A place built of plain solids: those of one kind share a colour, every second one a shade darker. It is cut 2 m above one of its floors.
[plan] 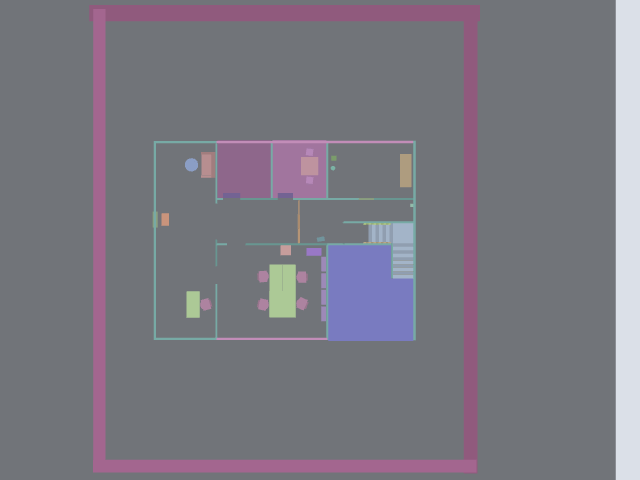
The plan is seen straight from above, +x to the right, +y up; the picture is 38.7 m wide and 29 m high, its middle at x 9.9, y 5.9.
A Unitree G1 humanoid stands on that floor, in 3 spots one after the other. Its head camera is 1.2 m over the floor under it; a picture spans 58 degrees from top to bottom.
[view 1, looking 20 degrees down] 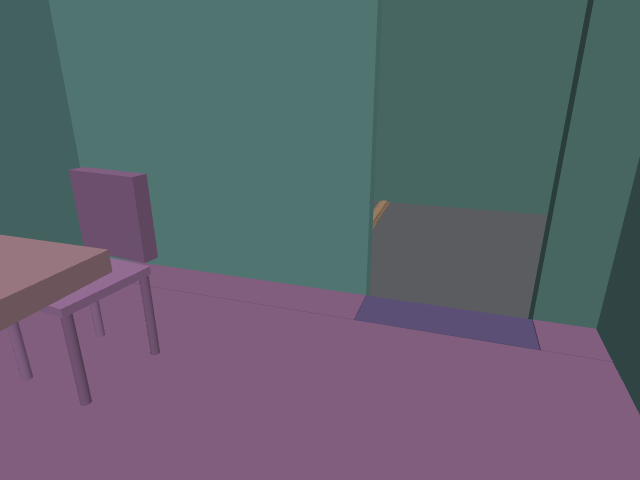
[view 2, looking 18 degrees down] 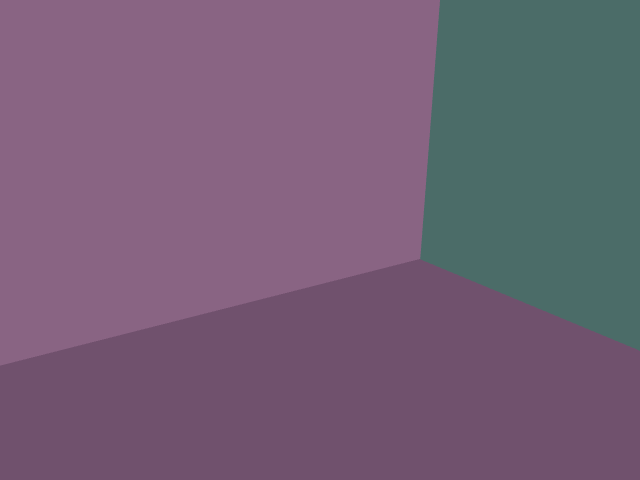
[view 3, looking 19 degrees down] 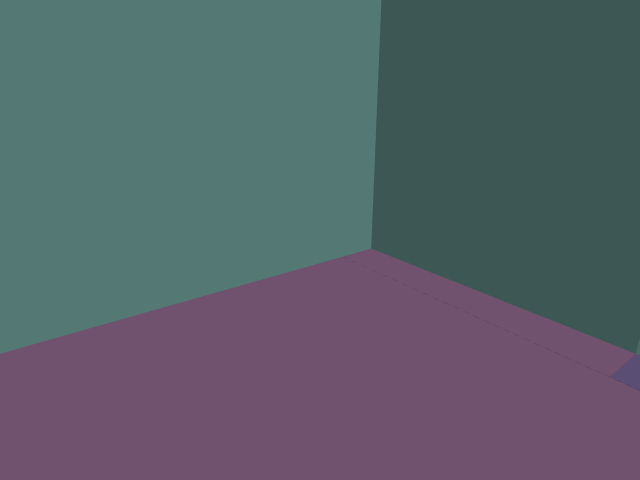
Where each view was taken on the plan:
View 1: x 7.81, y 10.74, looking -72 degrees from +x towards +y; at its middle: wall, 2.58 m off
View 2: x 4.56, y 9.44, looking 58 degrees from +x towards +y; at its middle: glazing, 2.85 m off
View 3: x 4.56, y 10.74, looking -37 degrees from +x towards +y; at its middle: wall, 3.14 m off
